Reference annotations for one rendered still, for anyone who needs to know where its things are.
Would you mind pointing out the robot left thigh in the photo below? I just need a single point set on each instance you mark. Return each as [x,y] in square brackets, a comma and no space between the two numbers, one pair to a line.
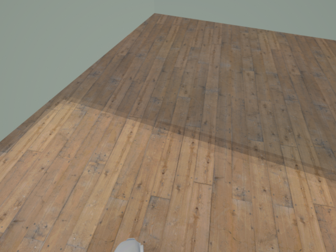
[129,246]

